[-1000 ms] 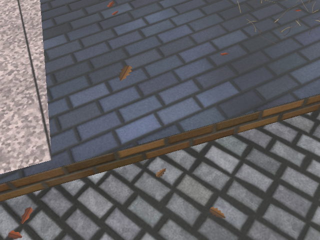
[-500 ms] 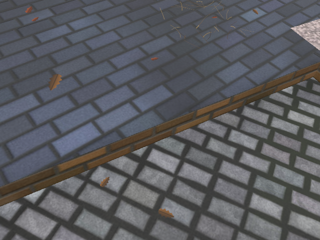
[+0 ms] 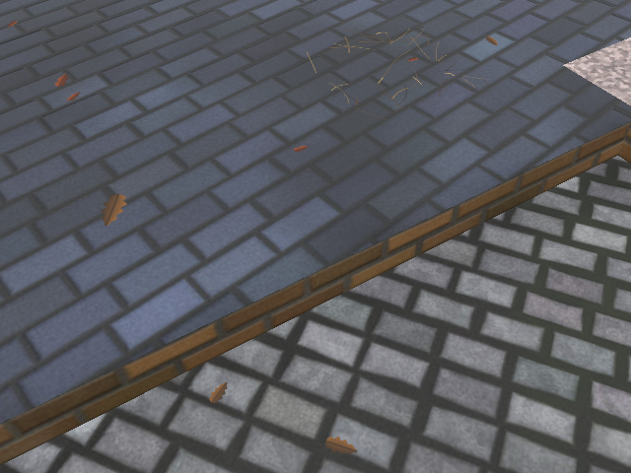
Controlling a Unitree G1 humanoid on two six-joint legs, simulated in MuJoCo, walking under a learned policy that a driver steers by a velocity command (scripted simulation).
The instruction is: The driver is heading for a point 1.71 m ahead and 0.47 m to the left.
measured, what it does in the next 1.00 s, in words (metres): walks ahead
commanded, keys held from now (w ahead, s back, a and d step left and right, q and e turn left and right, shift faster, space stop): no key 0.42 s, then w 0.58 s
